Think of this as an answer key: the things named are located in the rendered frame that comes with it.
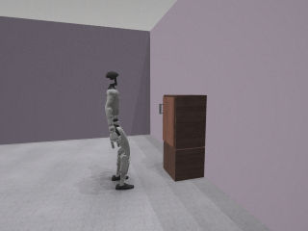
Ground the robot right hand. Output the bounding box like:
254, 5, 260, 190
110, 132, 120, 149

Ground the handle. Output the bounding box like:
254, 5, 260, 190
159, 103, 164, 115

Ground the right robot thigh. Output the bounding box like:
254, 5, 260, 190
115, 126, 130, 161

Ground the cupboard door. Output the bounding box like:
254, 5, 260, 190
163, 96, 176, 147

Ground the robot right forearm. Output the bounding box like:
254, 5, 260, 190
106, 108, 116, 133

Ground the right robot shin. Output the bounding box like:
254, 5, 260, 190
119, 155, 131, 186

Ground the right robot upper arm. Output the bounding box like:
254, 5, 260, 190
105, 90, 117, 112

